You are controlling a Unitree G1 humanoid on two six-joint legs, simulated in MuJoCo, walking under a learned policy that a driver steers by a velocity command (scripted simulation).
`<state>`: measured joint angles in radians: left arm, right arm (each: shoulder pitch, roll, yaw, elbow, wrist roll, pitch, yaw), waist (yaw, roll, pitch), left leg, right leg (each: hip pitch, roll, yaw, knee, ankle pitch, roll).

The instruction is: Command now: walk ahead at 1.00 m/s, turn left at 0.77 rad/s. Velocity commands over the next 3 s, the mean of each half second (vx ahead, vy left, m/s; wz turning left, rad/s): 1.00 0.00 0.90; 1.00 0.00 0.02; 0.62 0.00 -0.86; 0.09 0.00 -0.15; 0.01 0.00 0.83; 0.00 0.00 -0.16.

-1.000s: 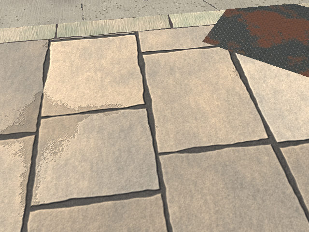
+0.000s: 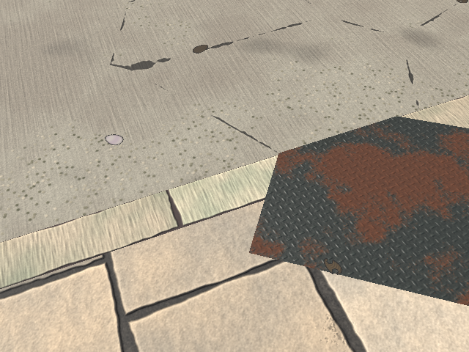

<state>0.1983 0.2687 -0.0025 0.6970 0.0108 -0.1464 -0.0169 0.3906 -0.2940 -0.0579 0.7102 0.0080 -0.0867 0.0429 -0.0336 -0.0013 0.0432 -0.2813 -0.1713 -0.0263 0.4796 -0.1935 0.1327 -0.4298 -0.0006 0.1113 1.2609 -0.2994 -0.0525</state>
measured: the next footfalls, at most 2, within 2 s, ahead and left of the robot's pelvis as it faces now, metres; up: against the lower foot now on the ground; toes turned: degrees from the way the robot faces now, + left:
right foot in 0.28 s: +0.53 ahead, -0.10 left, +0.00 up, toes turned +23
left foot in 0.74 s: +0.76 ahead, +0.36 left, +0.00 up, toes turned +37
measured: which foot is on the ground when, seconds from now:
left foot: down 0.00-0.28, up 0.30-0.72, down 0.74-1.00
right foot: up 0.00-0.26, down 0.28-0.74, up 0.76-1.00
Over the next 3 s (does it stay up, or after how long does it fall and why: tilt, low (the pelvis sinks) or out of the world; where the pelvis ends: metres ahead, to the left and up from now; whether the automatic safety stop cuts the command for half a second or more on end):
stays up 1.43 0.50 -0.11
